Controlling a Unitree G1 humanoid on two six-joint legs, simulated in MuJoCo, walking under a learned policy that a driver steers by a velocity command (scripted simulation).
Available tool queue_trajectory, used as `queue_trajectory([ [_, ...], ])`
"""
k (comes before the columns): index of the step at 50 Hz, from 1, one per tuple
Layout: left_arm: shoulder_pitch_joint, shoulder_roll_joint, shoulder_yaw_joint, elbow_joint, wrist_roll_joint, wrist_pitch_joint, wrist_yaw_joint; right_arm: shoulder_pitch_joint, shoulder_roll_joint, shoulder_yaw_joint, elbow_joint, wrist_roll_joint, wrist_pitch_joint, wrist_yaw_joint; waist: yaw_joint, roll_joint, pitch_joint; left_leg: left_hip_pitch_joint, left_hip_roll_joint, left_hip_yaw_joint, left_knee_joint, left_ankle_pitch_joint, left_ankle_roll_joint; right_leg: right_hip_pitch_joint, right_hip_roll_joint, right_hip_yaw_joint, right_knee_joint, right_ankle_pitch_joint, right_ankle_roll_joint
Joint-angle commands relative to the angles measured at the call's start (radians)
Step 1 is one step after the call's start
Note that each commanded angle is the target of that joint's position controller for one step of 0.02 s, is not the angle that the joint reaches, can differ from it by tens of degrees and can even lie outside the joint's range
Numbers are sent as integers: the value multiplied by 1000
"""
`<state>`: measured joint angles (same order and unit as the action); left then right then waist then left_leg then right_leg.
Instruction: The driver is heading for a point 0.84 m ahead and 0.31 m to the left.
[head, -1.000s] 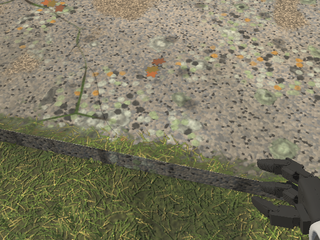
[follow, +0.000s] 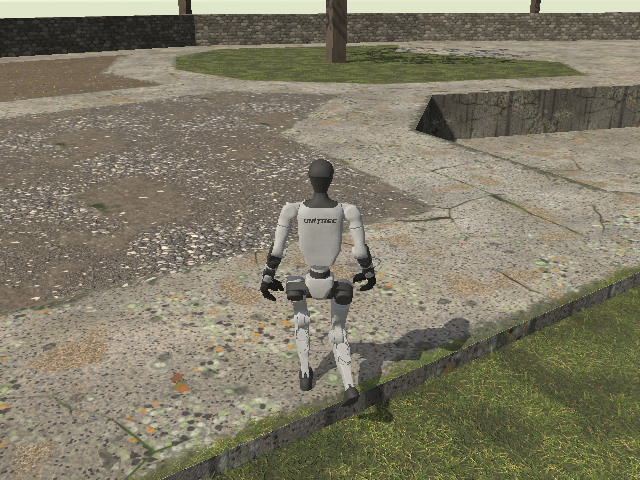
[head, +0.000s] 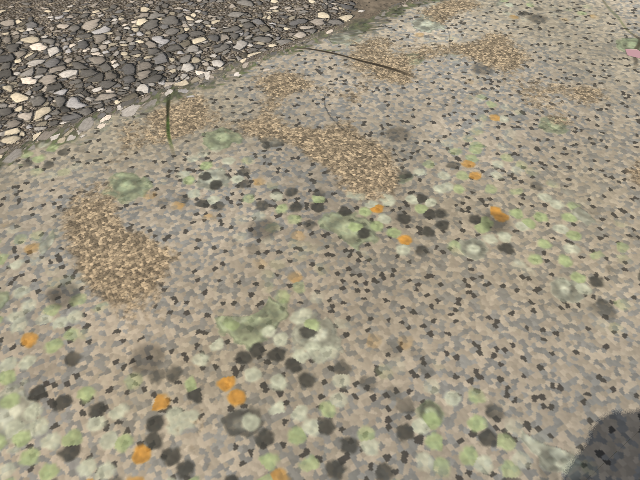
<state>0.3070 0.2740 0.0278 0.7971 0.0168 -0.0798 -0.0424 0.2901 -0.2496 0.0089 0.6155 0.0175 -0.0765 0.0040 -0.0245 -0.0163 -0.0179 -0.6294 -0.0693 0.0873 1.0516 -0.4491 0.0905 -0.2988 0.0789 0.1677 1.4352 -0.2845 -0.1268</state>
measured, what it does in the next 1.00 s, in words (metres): climbs, turning left: right foot, then left foot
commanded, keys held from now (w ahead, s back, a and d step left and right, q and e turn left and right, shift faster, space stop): w+q+shift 0.74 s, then shift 0.26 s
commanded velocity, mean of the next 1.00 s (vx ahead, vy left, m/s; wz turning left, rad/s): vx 0.90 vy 0.00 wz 0.76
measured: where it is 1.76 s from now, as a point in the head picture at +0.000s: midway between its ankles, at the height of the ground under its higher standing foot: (131, 303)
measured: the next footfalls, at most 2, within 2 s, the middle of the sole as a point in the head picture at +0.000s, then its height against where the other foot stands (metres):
right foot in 0.36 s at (348, 457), level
left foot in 0.78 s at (142, 360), level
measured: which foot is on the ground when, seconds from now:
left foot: down 0.00-0.38, up 0.40-0.76, down 0.78-1.00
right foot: up 0.00-0.34, down 0.36-0.78, up 0.80-1.00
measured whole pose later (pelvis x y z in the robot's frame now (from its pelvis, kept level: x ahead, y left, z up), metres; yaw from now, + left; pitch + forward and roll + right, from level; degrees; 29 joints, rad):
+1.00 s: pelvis +0.78 +0.33 +0.07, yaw +50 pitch +1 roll +1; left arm 0.09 0.30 0.02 0.65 0.00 -0.09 0.02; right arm 0.25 -0.27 -0.04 0.69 0.00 -0.06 0.03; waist -0.04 -0.01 0.11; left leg -0.31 -0.13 0.02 0.49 -0.19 0.13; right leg -0.64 -0.10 0.07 1.16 -0.38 0.05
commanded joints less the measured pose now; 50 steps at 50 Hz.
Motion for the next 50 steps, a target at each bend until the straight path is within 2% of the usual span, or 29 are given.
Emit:
queue_trajectory([
  [1, -190, -56, -36, -229, 5, -48, -33, 171, -3, -14, 71, -40, -14, 33, 44, -75, 154, 252, 238, -896, -787, -263, 144, -568, -53, -34, 377, -10, -41],
  [2, -169, -96, -60, -256, 7, -41, -29, 136, 5, -11, 90, -33, -20, 43, 103, -19, 125, 176, 166, -707, -754, -124, 129, -541, -88, -31, 353, 21, -40],
  [4, -95, -47, -62, -230, 10, -25, -9, 67, 1, -15, 85, 11, -13, 42, 153, -12, 108, 162, 88, -484, -770, 34, 147, -523, -142, -86, 118, 17, 17],
  [5, -134, -5, -51, -235, 14, -29, 5, 65, 13, -9, 77, 12, -24, 41, 141, -29, 104, 129, 60, -426, -796, 128, 149, -460, -153, -117, -6, 74, 38],
  [8, -365, 0, -53, -316, 26, -57, 36, 197, -35, -32, 123, 18, -27, 8, 25, 30, 124, 108, 38, -389, -916, 304, 154, -316, -109, -200, -393, 258, 125],
  [12, -535, 2, -28, -362, -35, -74, 31, 285, -68, -47, 164, 20, -18, -10, -57, 98, 80, 361, 87, -459, -911, 370, 120, -202, -20, -176, -866, 405, 160],
  [15, -547, 61, 14, -374, -51, -86, 26, 297, -75, -53, 204, 21, 3, -17, -53, 167, 27, 570, 101, -499, -758, 736, 66, -84, 17, -151, -1028, 374, 142],
  [17, -366, 126, 53, -350, -61, -97, 37, 225, -119, -72, 191, 3, 23, -15, 65, 230, -90, 595, 95, -493, -482, 1055, 28, 148, -21, -135, -1045, 315, 91],
  [18, -62, 160, 68, -288, -69, -82, 55, 115, -141, -78, 133, -28, 26, -9, 207, 237, -290, 438, 98, -495, -217, 980, 22, 508, -152, -40, -934, 225, 36],
  [19, 139, 218, 85, -234, -29, -71, 63, 228, -3, -45, 106, -35, 11, -5, 166, -98, -516, 32, -2, -387, 155, 352, -18, 1027, -437, 316, -855, 90, -101],
  [20, 143, 184, 78, -210, -34, -68, 43, 276, 7, -10, 75, 27, 6, -5, 158, -423, -622, -180, 24, -312, 371, -78, -35, 1105, -581, 693, -1009, -251, -189],
  [21, 99, 85, 69, -226, -26, -56, 56, 154, -95, -42, 67, 53, 10, -19, 194, -309, -411, -283, 99, -278, 417, 3, -25, 956, -507, 586, -1080, -392, -131],
  [23, 51, 68, 60, -165, -3, -39, 63, -69, -114, -54, 6, 10, 10, -12, 178, -22, -100, -273, 152, -196, 393, 96, -24, 589, -423, 293, -1141, -42, -68],
  [25, 8, 23, 45, -118, 18, -40, 54, -86, -28, -44, -36, 27, 32, 7, 90, -18, 29, -227, 212, -197, 377, 94, -17, 366, -382, 134, -1197, 61, -43],
  [27, -71, -17, 34, -93, -11, -39, 40, -88, 17, -32, -67, 46, 60, 17, 27, -52, 110, -230, 263, -198, 332, 76, -23, 210, -371, -6, -1246, 141, -17],
  [28, -120, 4, 37, -96, -18, -41, 39, -95, 11, -30, -80, 35, 64, 23, 0, -51, 137, -209, 270, -189, 289, 127, -34, 130, -358, -77, -1274, 201, -8],
  [30, -184, 83, 55, -97, -16, -48, 46, -110, -23, -33, -94, 16, 58, 34, -34, -42, 157, -120, 263, -161, 143, 315, -56, 24, -305, -225, -1318, 266, 13],
  [33, -108, 164, 74, -70, -18, -53, 53, -217, -61, -40, -100, 3, 44, 57, 19, 60, 164, 19, 196, -47, -124, 538, -27, 68, -256, -361, -1343, 363, 43],
  [35, -37, 230, 85, -51, -16, -45, 52, -264, -104, -59, -116, 9, 36, 67, 18, 25, 135, 96, 110, 35, -230, 532, 16, 208, -275, -384, -1270, 773, 63],
  [37, -4, 291, 99, -51, -18, -19, 57, -187, -175, -92, -112, 26, 40, 68, -62, -78, 58, 211, 20, 100, -238, 380, 53, 330, -311, -392, -1037, 1268, 72],
  [38, -23, 302, 100, -63, -24, -8, 59, -10, -224, -119, -69, 20, 46, 65, -155, -93, -25, 426, -17, 89, -274, 348, 89, 280, -320, -378, -795, 1394, 70],
  [39, -49, 278, 89, -79, -32, -13, 61, 218, -276, -154, -4, 10, 58, 49, -266, -24, -108, 782, 8, -11, -404, 503, 138, 78, -276, -365, -471, 1194, 104],
  [40, 7, 101, 43, -108, 4, -40, 51, 181, -340, -155, 5, 0, 66, 25, -130, 400, -117, 1053, 184, -305, -377, 956, 209, -272, -40, -352, 55, -213, 163],
  [41, 163, 138, 15, -148, -31, -74, 31, 102, -332, -130, -84, -43, 41, 28, -50, 389, -508, 1236, 441, -861, -558, 646, 436, -431, -19, -55, 286, -331, 155],
  [42, 15, 232, 34, -138, -57, -81, 34, 94, -266, -128, -94, -40, 34, 32, -123, 129, -488, 1095, 395, -858, -659, 510, 357, -377, -70, -10, 210, -206, 132],
  [43, -40, 196, 29, -172, -69, -74, 43, 46, -273, -126, -62, -27, 17, 37, -55, 23, -254, 886, 371, -749, -696, 573, 317, -417, -98, -50, 105, -169, 144],
  [44, -62, 172, 22, -158, -46, -58, 60, -30, -224, -112, -60, -10, 2, 36, -10, -82, -152, 716, 339, -644, -686, 665, 276, -396, -156, -60, 17, -140, 155],
  [46, -20, 178, 31, -138, -34, -18, 64, -99, -198, -99, -59, -36, -8, 29, 52, -59, -54, 429, 307, -492, -697, 858, 251, -262, -199, -72, -68, -144, 170],
  [50, -87, 62, 1, -154, -5, 5, 70, -105, -174, -90, 11, -17, -11, 3, 62, -7, -33, 283, 201, -249, -725, 1043, 200, -192, -185, -134, -435, 0, 197],
])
